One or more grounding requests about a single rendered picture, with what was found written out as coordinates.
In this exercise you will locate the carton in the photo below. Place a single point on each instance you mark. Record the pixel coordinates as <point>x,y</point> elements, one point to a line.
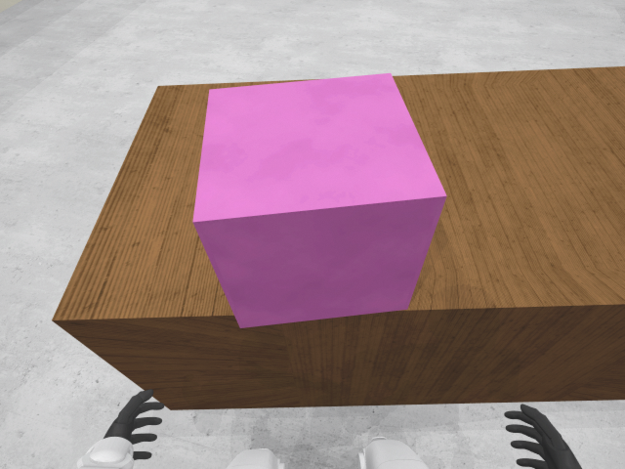
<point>315,199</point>

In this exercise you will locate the robot right hand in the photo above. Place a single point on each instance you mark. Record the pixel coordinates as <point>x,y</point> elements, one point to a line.
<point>552,448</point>

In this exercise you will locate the robot left hand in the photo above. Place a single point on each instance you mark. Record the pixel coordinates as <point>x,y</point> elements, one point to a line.
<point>126,422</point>

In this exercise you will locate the robot left thigh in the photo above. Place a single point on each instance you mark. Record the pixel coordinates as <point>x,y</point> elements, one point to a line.
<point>256,459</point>

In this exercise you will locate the robot left forearm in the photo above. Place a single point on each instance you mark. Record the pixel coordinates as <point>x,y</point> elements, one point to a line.
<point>108,453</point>

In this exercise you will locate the pedestal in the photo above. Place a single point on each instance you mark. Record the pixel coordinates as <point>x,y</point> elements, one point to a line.
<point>521,297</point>

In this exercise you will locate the robot thigh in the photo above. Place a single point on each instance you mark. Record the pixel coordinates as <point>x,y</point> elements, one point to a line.
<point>256,459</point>
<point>389,454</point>

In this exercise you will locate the robot right thigh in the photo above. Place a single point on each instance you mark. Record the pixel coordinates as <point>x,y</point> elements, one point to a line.
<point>389,454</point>

